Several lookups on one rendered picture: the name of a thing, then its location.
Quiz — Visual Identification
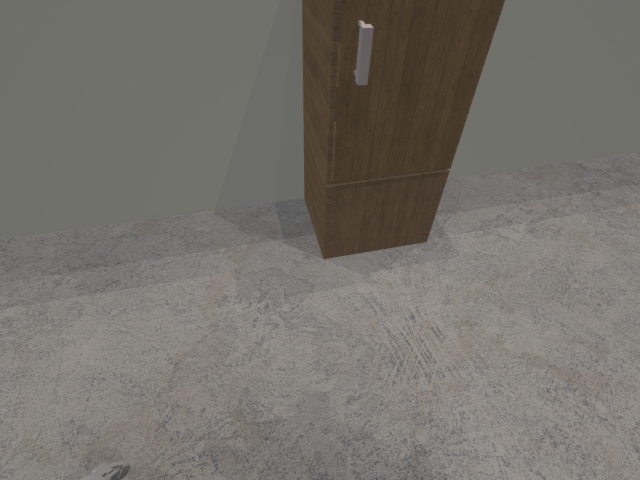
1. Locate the handle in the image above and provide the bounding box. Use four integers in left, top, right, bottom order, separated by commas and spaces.
354, 20, 374, 86

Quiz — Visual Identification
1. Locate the cupboard door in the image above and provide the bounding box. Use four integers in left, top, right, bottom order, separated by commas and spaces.
333, 0, 502, 183

